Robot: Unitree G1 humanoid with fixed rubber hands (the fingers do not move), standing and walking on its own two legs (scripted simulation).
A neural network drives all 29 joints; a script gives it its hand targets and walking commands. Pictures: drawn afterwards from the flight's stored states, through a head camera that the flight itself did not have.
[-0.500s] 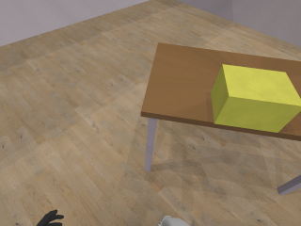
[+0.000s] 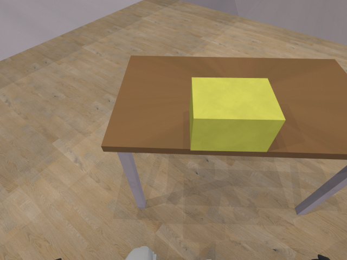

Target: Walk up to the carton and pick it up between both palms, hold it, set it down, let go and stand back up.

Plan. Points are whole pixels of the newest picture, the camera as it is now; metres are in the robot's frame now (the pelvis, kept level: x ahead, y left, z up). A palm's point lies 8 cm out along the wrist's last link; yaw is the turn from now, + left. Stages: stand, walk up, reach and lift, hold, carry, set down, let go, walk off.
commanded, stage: walk up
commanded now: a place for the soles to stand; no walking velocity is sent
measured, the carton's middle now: (228, 114) +0.56 -0.14 -0.02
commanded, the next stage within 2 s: none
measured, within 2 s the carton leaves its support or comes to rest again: neither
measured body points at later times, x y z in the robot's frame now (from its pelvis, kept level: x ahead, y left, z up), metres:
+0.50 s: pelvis +0.09 -0.12 -0.01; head +0.11 -0.12 +0.44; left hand +0.21 +0.18 -0.10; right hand +0.13 -0.46 -0.09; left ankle +0.09 +0.05 -0.67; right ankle +0.14 -0.25 -0.72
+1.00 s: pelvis +0.14 -0.12 +0.00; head +0.16 -0.11 +0.45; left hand +0.33 +0.17 -0.07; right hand +0.25 -0.45 -0.07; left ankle +0.17 +0.03 -0.72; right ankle +0.14 -0.25 -0.72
